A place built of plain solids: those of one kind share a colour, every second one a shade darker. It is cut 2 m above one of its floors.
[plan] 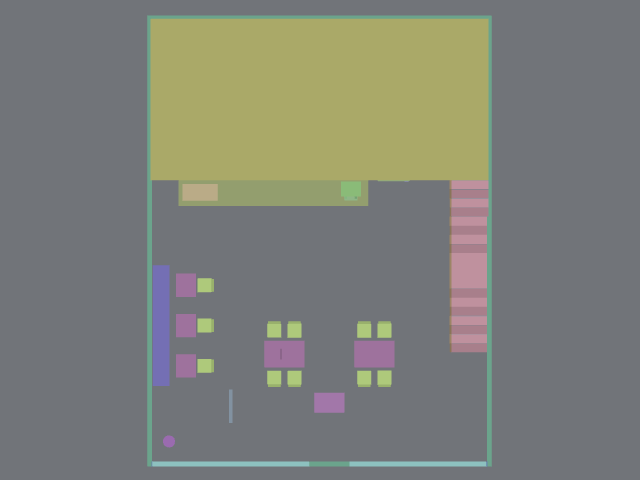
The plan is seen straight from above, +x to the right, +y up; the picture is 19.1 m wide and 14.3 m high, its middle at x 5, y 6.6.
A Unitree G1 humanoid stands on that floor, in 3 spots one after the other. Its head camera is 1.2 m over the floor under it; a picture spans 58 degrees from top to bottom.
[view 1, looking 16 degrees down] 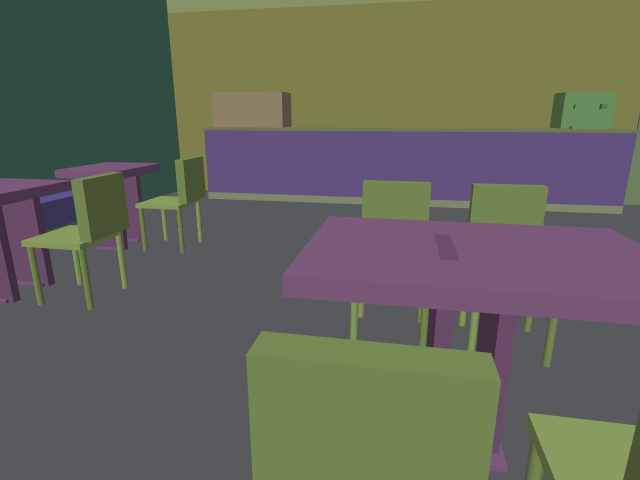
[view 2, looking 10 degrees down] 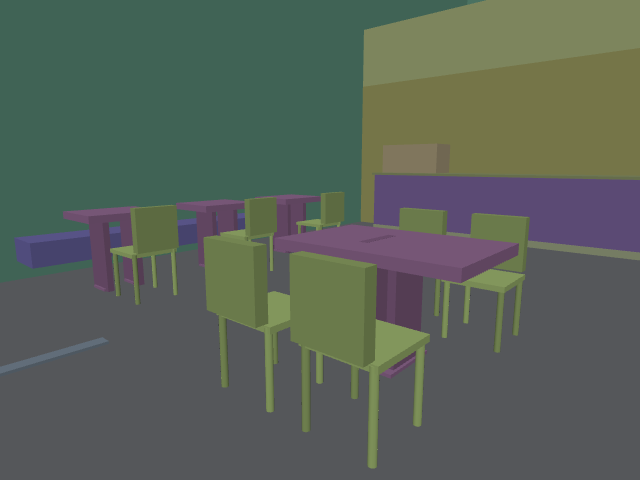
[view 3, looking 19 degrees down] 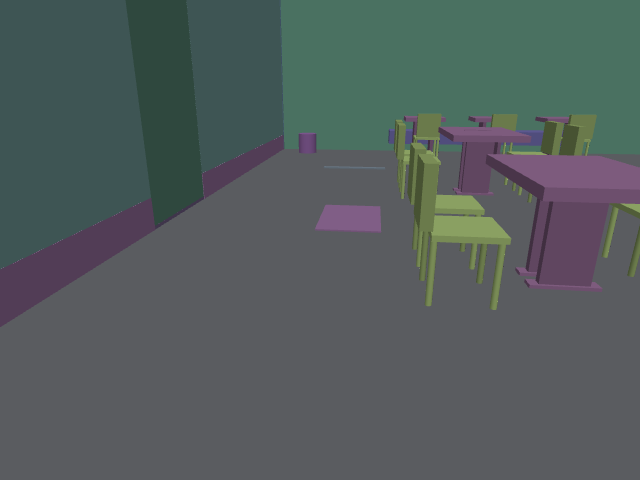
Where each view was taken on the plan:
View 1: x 3.68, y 1.65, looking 101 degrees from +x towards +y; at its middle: meeting_table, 1.64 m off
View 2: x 5.28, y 1.00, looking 131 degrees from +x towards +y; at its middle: meeting_table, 2.60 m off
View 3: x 9.45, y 1.96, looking -173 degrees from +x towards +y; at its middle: ground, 3.69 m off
